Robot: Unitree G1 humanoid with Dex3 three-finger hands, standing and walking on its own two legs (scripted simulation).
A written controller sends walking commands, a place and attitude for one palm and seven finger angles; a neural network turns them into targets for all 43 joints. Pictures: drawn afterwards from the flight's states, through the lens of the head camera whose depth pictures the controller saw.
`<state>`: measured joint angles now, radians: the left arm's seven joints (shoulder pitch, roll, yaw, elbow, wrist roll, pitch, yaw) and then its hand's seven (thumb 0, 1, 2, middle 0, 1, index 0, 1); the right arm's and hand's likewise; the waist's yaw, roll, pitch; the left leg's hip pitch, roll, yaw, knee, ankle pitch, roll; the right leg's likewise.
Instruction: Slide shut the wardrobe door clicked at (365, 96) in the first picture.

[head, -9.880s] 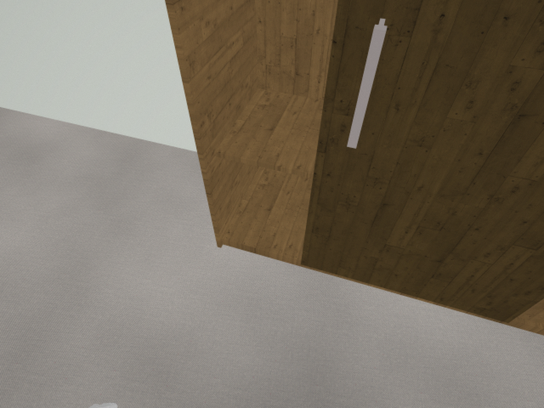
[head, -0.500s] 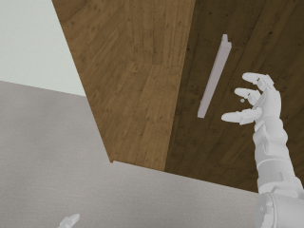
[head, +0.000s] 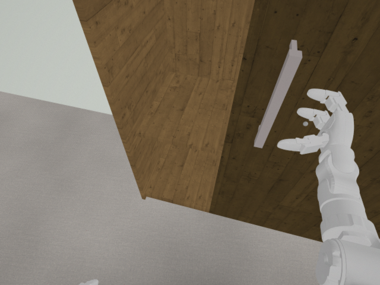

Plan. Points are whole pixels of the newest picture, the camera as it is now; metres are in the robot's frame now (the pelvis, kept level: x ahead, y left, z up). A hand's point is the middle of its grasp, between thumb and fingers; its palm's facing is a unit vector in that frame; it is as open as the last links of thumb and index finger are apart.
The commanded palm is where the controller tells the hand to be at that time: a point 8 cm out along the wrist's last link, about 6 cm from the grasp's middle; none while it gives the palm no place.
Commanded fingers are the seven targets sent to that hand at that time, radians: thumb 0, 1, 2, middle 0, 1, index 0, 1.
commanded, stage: move the hooked fingers beside the handle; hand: right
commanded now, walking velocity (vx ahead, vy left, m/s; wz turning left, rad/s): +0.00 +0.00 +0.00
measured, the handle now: (273, 101) +0.51 -0.12 +0.12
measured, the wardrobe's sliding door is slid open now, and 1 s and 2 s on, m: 0.36 0.36 0.36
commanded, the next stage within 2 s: feel for the door with the fingertips in 0.38 s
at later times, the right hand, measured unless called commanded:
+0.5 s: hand (303, 123) +0.44 -0.17 +0.12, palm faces +0.15 +0.99 +0.00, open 14.0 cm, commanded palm +0.41 -0.22 +0.12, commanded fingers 0.00 0.50 -0.30 0.30 1.20 0.30 1.20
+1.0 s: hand (283, 119) +0.45 -0.13 +0.12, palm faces +0.15 +0.99 +0.00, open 14.0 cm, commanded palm +0.41 -0.18 +0.12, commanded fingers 0.00 0.50 -0.30 0.30 1.20 0.30 1.20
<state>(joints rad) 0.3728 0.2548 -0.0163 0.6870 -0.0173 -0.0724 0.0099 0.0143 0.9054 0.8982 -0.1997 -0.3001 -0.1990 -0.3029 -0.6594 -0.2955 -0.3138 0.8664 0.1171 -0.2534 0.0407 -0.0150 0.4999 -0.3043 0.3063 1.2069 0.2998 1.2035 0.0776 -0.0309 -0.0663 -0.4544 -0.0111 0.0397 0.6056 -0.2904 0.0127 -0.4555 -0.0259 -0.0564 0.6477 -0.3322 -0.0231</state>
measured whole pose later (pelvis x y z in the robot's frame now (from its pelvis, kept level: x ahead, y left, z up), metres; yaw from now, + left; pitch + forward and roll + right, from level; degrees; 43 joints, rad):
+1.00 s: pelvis +0.00 +0.00 +0.00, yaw +0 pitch +7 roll +1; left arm 0.32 0.24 -0.03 0.68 -0.01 -0.08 0.00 0.01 0.91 0.90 -0.20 -0.30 -0.20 -0.30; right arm -0.70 -0.20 -0.24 0.87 0.08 -0.22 -0.08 -0.01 0.50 -0.30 0.30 1.20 0.30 1.20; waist 0.08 -0.03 -0.06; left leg -0.45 -0.01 0.04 0.62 -0.29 0.02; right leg -0.44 -0.02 -0.05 0.65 -0.33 -0.02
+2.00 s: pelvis +0.00 +0.00 +0.00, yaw +0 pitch +8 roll +1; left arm 0.35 0.24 -0.02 0.69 0.00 -0.07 -0.01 0.01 0.91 0.90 -0.20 -0.30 -0.20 -0.30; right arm -0.74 -0.20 -0.23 0.91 0.09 -0.25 -0.08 -0.01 0.50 -0.30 0.30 1.20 0.30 1.20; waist 0.08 -0.03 -0.08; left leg -0.48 0.00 0.04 0.63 -0.30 0.01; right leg -0.49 -0.02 -0.05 0.67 -0.34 -0.03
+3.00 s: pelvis -0.01 +0.01 +0.00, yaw +0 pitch +8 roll +0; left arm 0.33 0.23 -0.01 0.69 0.00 -0.08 -0.02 0.01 0.91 0.90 -0.20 -0.30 -0.20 -0.30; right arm -0.75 -0.13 -0.18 0.88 0.07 -0.24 -0.17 -0.01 0.50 -0.30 0.30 1.20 0.29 1.20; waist 0.08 -0.03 -0.07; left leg -0.47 -0.02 0.05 0.62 -0.29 0.03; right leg -0.46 -0.03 -0.04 0.64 -0.32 -0.01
